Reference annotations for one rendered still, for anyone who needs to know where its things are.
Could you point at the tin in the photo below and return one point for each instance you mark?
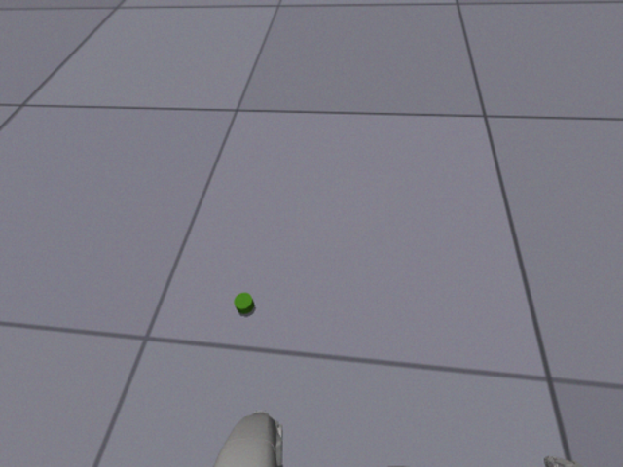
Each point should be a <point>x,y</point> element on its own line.
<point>244,303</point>

